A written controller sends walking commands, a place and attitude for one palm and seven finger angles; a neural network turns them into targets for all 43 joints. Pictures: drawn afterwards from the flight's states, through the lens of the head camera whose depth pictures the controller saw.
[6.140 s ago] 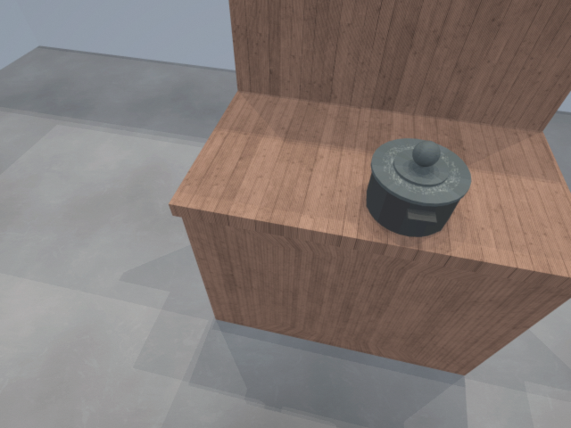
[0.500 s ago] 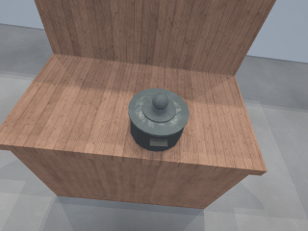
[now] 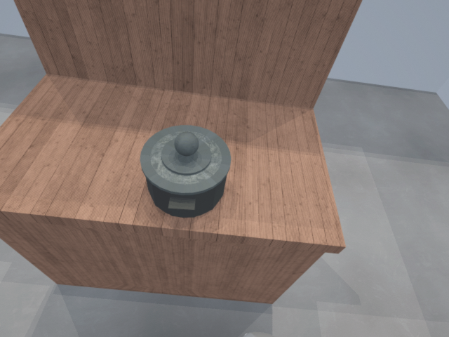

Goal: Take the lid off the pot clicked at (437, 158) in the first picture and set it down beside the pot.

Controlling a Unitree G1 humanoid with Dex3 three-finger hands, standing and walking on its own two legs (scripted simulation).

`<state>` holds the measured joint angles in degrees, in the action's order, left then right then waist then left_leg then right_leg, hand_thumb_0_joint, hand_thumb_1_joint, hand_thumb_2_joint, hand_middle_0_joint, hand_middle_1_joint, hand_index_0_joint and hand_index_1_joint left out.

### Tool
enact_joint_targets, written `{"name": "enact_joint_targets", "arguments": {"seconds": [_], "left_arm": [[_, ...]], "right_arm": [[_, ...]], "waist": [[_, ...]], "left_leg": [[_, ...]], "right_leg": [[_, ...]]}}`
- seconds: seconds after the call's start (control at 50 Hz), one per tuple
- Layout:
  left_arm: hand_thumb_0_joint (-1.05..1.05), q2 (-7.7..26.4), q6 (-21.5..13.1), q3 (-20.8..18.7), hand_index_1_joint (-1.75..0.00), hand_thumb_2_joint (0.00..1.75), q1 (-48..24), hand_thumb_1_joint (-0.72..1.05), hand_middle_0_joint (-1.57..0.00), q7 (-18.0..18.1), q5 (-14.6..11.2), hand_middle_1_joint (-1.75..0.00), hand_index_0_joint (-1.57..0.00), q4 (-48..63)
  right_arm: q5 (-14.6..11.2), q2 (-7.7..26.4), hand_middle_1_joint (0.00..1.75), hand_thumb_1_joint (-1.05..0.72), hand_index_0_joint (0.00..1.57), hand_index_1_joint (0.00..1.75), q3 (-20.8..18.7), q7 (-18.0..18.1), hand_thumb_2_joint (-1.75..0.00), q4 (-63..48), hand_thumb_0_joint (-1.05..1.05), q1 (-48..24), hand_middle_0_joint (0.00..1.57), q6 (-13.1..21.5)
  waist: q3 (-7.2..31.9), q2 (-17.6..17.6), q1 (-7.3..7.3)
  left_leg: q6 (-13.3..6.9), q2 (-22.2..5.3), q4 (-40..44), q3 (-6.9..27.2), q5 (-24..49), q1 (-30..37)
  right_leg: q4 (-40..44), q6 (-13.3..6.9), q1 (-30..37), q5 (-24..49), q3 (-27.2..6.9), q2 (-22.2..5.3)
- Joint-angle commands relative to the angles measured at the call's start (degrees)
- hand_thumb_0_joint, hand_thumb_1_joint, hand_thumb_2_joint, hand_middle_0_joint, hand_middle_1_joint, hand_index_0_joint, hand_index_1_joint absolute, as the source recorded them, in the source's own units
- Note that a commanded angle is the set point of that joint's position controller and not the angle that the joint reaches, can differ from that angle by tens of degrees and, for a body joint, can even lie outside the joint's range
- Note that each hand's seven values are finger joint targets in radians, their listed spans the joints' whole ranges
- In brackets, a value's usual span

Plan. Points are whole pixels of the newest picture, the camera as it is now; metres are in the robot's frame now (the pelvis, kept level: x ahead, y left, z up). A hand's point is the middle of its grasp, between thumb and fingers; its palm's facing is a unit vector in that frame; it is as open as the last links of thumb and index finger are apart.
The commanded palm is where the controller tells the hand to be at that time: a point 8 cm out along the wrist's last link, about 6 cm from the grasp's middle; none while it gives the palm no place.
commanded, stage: come to a stop and stand still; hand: left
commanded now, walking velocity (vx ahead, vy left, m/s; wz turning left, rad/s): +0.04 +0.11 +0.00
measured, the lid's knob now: (186, 143) +0.47 +0.11 +0.06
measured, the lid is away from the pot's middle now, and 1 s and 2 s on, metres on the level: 0.00 0.00 0.00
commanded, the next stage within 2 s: look again from close up in 0.94 s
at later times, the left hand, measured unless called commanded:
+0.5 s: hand out of the picture -0.04 +0.14 -0.17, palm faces +0.06 -0.98 -0.17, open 7.3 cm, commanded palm none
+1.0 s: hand out of the picture -0.07 +0.15 -0.18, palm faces +0.05 -0.99 -0.13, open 7.3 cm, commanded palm none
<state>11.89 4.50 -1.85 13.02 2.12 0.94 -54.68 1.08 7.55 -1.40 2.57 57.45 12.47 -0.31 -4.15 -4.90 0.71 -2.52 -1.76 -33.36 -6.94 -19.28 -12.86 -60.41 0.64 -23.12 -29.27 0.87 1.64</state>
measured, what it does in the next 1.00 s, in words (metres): steps on the spot: right foot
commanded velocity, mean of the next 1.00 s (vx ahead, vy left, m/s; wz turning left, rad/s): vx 0.03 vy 0.06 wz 0.00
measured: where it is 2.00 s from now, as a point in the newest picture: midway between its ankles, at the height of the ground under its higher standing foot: outside the picture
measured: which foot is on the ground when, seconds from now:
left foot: down 0.00-1.00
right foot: up 0.00-0.12, down 0.14-1.00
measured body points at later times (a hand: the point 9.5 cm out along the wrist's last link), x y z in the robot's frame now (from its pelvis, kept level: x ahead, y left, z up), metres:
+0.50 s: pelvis -0.03 -0.03 +0.01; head -0.01 -0.01 +0.46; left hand -0.04 +0.20 -0.16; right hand -0.01 -0.26 -0.14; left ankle -0.03 +0.06 -0.73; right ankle -0.02 -0.19 -0.73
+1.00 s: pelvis -0.03 +0.00 +0.01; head -0.02 +0.02 +0.46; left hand -0.07 +0.20 -0.16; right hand -0.05 -0.21 -0.14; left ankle -0.03 +0.06 -0.73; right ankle -0.02 -0.19 -0.73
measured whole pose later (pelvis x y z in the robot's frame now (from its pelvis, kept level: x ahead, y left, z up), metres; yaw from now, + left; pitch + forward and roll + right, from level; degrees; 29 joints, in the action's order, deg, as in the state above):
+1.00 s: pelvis -0.03 +0.00 +0.01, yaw +1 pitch -1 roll +0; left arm 7.4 -0.1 0.8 20.4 2.8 1.0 -62.6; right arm -0.2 5.0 0.8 1.5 62.4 20.2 1.1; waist -1.9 -2.6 -0.6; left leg -5.0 3.4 -25.5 -5.1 -14.1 -11.1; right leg -24.3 3.5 -11.7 -11.9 0.7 -6.9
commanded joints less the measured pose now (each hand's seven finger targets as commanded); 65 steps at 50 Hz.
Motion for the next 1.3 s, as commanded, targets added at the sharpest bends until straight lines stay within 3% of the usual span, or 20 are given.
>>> {"name": "enact_joint_targets", "arguments": {"seconds": [0.0,0.02,0.08,0.12,0.14,0.16,0.2,0.22,0.3,0.36,0.44,0.48,0.56,0.68,1.0,1.02,1.04,1.06,1.14,1.28], "left_arm": [[0.00,3.0,-1.3,-0.5,-0.30,0.90,3.2,0.90,-0.20,-0.6,-0.5,-0.30,-0.20,3.3],[0.00,1.9,-1.7,0.1,-0.30,0.90,3.1,0.90,-0.20,-0.6,-0.6,-0.30,-0.20,3.2],[0.00,0.4,-3.9,0.8,-0.30,0.90,7.5,0.90,-0.20,-0.2,-0.3,-0.30,-0.20,0.2],[0.00,3.2,-5.3,1.1,-0.30,0.90,5.2,0.90,-0.20,0.3,-0.2,-0.30,-0.20,-0.1],[0.00,5.0,-5.3,1.1,-0.30,0.90,4.1,0.90,-0.20,0.1,0.0,-0.30,-0.20,0.5],[0.00,5.8,-5.1,1.1,-0.30,0.90,4.4,0.90,-0.20,-0.2,0.0,-0.30,-0.20,0.6],[0.00,6.8,-5.5,0.5,-0.30,0.90,4.0,0.90,-0.20,0.0,-0.2,-0.30,-0.20,-0.4],[0.00,7.5,-5.3,0.2,-0.30,0.90,4.5,0.90,-0.20,0.1,-0.1,-0.30,-0.20,-0.6],[0.00,8.8,-5.2,-0.6,-0.30,0.90,6.2,0.90,-0.20,0.2,0.0,-0.30,-0.20,-0.8],[0.00,7.5,-4.9,-0.6,-0.30,0.90,5.4,0.90,-0.20,0.2,-0.1,-0.30,-0.20,-0.5],[0.00,2.6,-4.8,0.5,-0.30,0.90,5.9,0.90,-0.20,0.0,-0.4,-0.30,-0.20,-0.3],[0.00,2.0,-4.7,0.8,-0.30,0.90,8.0,0.90,-0.20,0.1,-0.3,-0.30,-0.20,-1.7],[0.00,1.8,-4.8,1.2,-0.30,0.90,9.5,0.90,-0.20,0.2,-0.2,-0.30,-0.20,-3.7],[0.00,0.5,-4.6,1.5,-0.30,0.90,10.2,0.90,-0.20,0.3,0.0,-0.30,-0.20,-4.8],[0.00,-1.5,-5.3,2.2,-0.30,0.90,13.8,0.90,-0.20,0.8,0.0,-0.30,-0.20,-8.0],[0.00,2.1,-5.7,2.7,-0.30,0.90,11.0,0.90,-0.20,2.2,1.3,-0.30,-0.20,-9.2],[0.00,3.8,-6.1,1.9,-0.30,0.90,12.2,0.90,-0.20,1.6,0.5,-0.30,-0.20,-8.6],[0.00,2.8,-6.2,1.7,-0.30,0.90,13.1,0.90,-0.20,1.6,0.2,-0.30,-0.20,-8.3],[0.00,1.5,-5.8,2.2,-0.30,0.90,11.6,0.90,-0.20,1.1,0.4,-0.30,-0.20,-6.9],[0.00,1.4,-5.9,2.2,-0.30,0.90,11.6,0.90,-0.20,0.9,0.5,-0.30,-0.20,-5.8]], "right_arm": [[0.9,9.4,0.30,-0.90,0.20,0.30,-1.4,0.5,-0.90,-5.0,0.00,-5.1,0.20,0.9],[0.8,9.8,0.30,-0.90,0.20,0.30,-1.5,0.3,-0.90,-4.3,0.00,-3.5,0.20,0.6],[-0.8,8.7,0.30,-0.90,0.20,0.30,-1.5,-0.1,-0.90,-2.5,0.00,0.5,0.20,0.1],[-1.6,5.3,0.30,-0.90,0.20,0.30,-0.8,-0.8,-0.90,-2.1,0.00,3.2,0.20,0.0],[-1.5,4.4,0.30,-0.90,0.20,0.30,-0.6,-1.1,-0.90,-2.0,0.00,4.1,0.20,-0.2],[-1.6,4.3,0.30,-0.90,0.20,0.30,-0.5,-1.6,-0.90,-2.2,0.00,2.7,0.20,-0.4],[-1.2,5.3,0.30,-0.90,0.20,0.30,-0.9,-1.6,-0.90,-1.9,0.00,2.7,0.20,-1.3],[-1.0,5.4,0.30,-0.90,0.20,0.30,-0.9,-1.8,-0.90,-1.8,0.00,3.3,0.20,-1.5],[-0.9,5.3,0.30,-0.90,0.20,0.30,-0.4,-2.1,-0.90,-1.6,0.00,4.7,0.20,-1.1],[-1.0,5.3,0.30,-0.90,0.20,0.30,-0.1,-2.0,-0.90,-1.1,0.00,6.8,0.20,-0.6],[-1.0,6.4,0.30,-0.90,0.20,0.30,0.3,-1.2,-0.90,0.0,0.00,8.8,0.20,1.1],[-1.1,6.4,0.30,-0.90,0.20,0.30,0.7,-1.0,-0.90,-0.3,0.00,7.4,0.20,1.4],[-1.3,5.5,0.30,-0.90,0.20,0.30,0.8,-0.9,-0.90,-0.1,0.00,8.0,0.20,1.4],[-1.2,5.1,0.30,-0.90,0.20,0.30,0.8,-1.0,-0.90,1.0,0.00,9.8,0.20,1.6],[-1.5,2.8,0.30,-0.90,0.20,0.30,1.3,-0.6,-0.90,3.3,0.00,12.1,0.20,2.2],[-1.1,9.2,0.30,-0.90,0.20,0.30,0.9,-1.4,-0.90,-0.2,0.00,6.4,0.20,2.2],[-1.1,7.2,0.30,-0.90,0.20,0.30,1.0,-1.6,-0.90,-0.3,0.00,5.1,0.20,2.6],[-0.6,6.3,0.30,-0.90,0.20,0.30,0.3,-1.1,-0.90,0.1,0.00,9.0,0.20,3.2],[-0.7,7.0,0.30,-0.90,0.20,0.30,-0.1,-1.3,-0.90,-0.6,0.00,5.8,0.20,1.9],[-0.7,7.5,0.30,-0.90,0.20,0.30,-0.4,-1.6,-0.90,-0.6,0.00,5.5,0.20,1.8]], "waist": [[1.6,16.1,-3.78],[2.3,16.0,-3.08],[4.6,5.8,-2.74],[3.4,-1.1,-0.14],[3.0,1.4,0.10],[3.0,6.5,-0.41],[2.3,-6.1,-0.64],[0.7,-6.9,-1.01],[-0.3,-6.0,-1.70],[-0.6,-5.0,-0.95],[2.0,8.7,-1.52],[1.5,14.3,-2.46],[0.1,7.4,-2.59],[-1.3,6.7,-2.17],[-1.0,6.5,-1.53],[-2.1,7.0,-1.17],[4.1,7.7,-2.09],[8.7,7.3,-0.74],[1.8,7.0,-1.46],[-2.8,4.7,-0.89]], "left_leg": [[-6.9,-13.8,11.0,9.1,34.9,-0.3],[-6.0,-12.7,10.0,8.4,33.4,2.3],[-2.1,-7.4,2.2,6.8,22.9,5.1],[1.6,-3.4,4.8,5.8,5.8,-1.0],[2.6,-1.8,6.4,4.8,0.5,-1.6],[2.7,-1.0,7.7,5.2,0.2,1.3],[3.9,-0.7,2.6,2.5,-1.8,0.9],[3.9,-0.2,1.8,2.5,-1.5,-0.1],[3.6,0.5,-0.6,3.3,0.4,-3.0],[3.0,0.1,4.8,4.1,2.7,0.4],[-0.4,-4.8,12.6,9.8,12.9,2.6],[-1.9,-5.7,15.2,12.2,14.7,-0.3],[-1.1,-4.7,14.5,11.8,11.3,-1.4],[-1.0,-5.0,17.9,13.4,4.7,-3.0],[-0.9,-4.6,16.6,11.8,10.4,-0.3],[1.9,-5.3,9.7,9.1,14.7,-4.5],[2.9,-2.3,7.6,9.5,26.2,-0.4],[2.9,-4.2,8.3,11.0,26.4,1.7],[0.5,-4.3,11.7,12.9,3.5,-5.0],[0.4,-3.5,13.0,12.3,0.3,-5.4]], "right_leg": [[6.3,1.1,1.2,-1.1,-3.1,-4.9],[14.4,1.3,2.2,0.9,-0.3,-5.0],[40.7,1.7,11.4,18.5,2.8,-4.5],[41.3,-0.3,15.0,35.7,-5.8,-10.1],[41.4,-1.7,14.0,35.0,-6.8,-13.5],[41.1,-1.7,10.1,27.1,-6.4,-13.4],[46.0,-3.2,9.3,19.1,-9.7,-13.6],[47.6,-4.0,9.0,17.1,-10.7,-14.9],[47.6,-6.8,10.8,17.8,-11.8,-16.4],[44.4,-6.2,8.0,17.3,-8.8,-15.0],[36.0,-2.8,8.2,19.4,-2.3,-7.9],[35.3,-1.5,10.9,17.2,-0.4,-7.3],[37.5,-1.8,11.3,18.4,-1.0,-8.5],[36.8,-1.0,10.5,16.6,-0.2,-8.2],[38.0,-0.7,9.8,19.9,-1.0,-9.0],[35.8,-0.8,9.3,17.7,-0.4,-8.4],[33.5,-2.5,12.2,31.0,-0.5,-9.0],[31.0,-2.8,14.0,24.3,0.4,-9.1],[33.0,-2.2,9.8,16.2,0.1,-8.1],[34.7,-2.1,7.0,16.6,-1.5,-7.6]]}}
